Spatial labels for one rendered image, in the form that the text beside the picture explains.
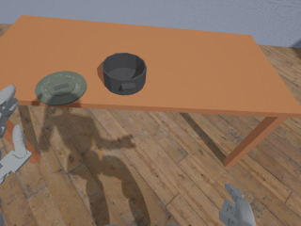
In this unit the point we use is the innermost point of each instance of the robot left hand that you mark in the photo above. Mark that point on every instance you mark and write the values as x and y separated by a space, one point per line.
14 160

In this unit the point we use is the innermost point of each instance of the table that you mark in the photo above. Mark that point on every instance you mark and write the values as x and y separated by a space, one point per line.
188 71

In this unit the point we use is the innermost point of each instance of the pot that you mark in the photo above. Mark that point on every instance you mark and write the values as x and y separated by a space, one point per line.
124 73

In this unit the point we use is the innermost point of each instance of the robot right hand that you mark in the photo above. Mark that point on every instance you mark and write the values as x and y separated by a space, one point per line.
237 214

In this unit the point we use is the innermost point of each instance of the knob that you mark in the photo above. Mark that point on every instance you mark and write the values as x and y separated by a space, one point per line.
59 82

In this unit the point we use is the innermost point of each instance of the lid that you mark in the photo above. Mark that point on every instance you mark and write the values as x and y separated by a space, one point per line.
48 95

